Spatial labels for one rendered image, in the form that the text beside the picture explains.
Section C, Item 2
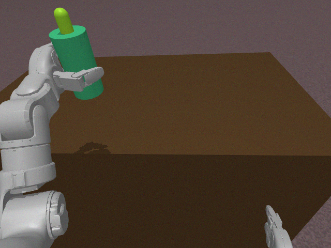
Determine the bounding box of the bottle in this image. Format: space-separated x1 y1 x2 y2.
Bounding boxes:
49 8 104 100

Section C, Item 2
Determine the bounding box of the left robot arm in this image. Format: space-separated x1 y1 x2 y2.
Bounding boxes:
0 73 69 248

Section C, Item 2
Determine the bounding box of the left robot hand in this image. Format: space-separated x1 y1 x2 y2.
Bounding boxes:
28 42 104 94

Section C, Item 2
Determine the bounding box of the right robot hand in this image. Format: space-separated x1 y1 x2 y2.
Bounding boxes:
264 205 293 248

